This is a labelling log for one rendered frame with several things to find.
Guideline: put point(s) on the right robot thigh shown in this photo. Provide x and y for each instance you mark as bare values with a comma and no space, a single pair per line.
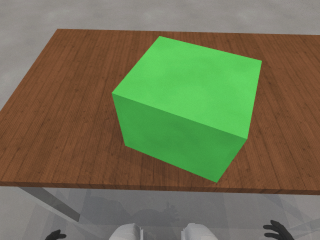
197,232

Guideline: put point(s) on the right robot hand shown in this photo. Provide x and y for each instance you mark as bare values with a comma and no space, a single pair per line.
279,228

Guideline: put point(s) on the carton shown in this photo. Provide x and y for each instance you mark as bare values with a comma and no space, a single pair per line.
188,105

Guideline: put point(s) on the left robot hand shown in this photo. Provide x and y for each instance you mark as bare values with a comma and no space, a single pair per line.
56,235

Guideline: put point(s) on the left robot thigh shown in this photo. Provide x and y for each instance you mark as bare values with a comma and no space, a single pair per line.
128,232

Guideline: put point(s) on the robot thigh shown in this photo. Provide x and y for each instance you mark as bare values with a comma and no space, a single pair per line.
128,232
197,232

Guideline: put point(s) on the table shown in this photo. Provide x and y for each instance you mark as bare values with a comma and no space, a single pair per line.
60,128

